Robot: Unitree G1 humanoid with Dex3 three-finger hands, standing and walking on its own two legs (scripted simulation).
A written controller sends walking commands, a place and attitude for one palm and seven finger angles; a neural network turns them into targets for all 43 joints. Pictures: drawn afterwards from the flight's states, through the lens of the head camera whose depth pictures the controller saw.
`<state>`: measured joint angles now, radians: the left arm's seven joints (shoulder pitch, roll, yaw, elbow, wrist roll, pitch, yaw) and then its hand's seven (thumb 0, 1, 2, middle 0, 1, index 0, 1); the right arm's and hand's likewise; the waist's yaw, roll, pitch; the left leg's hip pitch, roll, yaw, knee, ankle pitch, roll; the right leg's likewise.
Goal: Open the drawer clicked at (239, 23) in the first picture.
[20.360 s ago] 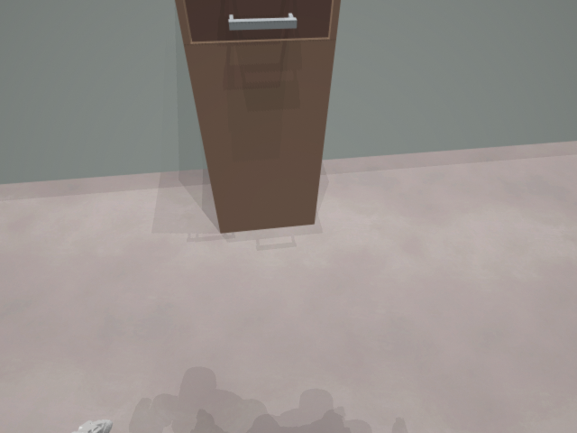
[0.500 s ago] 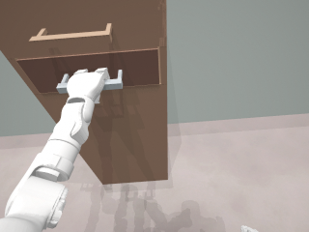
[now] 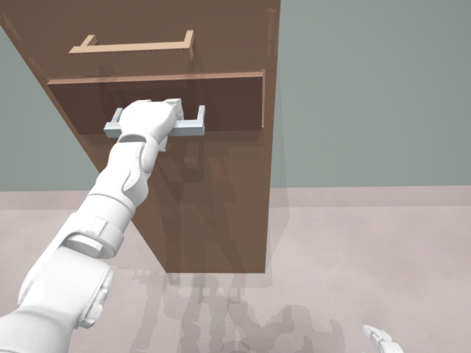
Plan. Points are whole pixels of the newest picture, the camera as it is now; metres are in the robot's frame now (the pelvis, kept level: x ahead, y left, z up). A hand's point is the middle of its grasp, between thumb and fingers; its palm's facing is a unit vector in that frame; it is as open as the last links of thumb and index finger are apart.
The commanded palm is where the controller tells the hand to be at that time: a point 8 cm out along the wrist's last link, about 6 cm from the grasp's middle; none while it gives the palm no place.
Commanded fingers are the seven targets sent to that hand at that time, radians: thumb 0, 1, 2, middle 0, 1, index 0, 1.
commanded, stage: pull the drawer open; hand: left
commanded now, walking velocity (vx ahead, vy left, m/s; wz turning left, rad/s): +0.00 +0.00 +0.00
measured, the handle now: (157, 120) +0.49 +0.16 +0.14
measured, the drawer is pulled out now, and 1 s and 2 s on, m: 0.01 0.05 0.11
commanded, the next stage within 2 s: relax the arm and regain balance in 1.60 s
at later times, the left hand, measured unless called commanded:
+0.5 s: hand (161, 147) +0.44 +0.15 +0.11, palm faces +0.02 -0.06 -1.00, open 5.3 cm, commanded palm +0.41 +0.17 +0.19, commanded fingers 0.00 0.90 0.90 -0.40 -1.35 -0.40 -1.35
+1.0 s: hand (156, 165) +0.40 +0.15 +0.11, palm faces +0.04 -0.05 -1.00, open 5.5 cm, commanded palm +0.39 +0.16 +0.19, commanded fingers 0.00 0.90 0.90 -0.40 -1.35 -0.40 -1.35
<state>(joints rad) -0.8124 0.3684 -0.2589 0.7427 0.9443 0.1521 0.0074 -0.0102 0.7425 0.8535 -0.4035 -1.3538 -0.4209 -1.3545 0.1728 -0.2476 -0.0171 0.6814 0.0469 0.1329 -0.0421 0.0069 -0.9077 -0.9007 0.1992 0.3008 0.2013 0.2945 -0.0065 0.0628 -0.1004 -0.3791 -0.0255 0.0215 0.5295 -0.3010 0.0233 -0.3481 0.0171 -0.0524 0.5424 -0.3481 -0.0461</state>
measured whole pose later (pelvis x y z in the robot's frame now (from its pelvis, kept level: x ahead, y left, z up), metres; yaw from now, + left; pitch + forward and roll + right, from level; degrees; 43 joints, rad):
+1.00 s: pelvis +0.00 +0.01 +0.00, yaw -1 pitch +6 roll +1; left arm -0.53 0.34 -0.32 0.36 0.96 0.27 0.04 0.02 0.76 0.80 -0.34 -1.35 -0.40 -1.33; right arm 0.09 -0.26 -0.01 0.64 0.06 0.14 0.00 0.01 -0.91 -0.90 0.20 0.30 0.20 0.29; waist 0.04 0.07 -0.10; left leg -0.31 -0.03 0.04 0.50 -0.30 0.03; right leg -0.28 0.01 -0.04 0.52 -0.34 -0.04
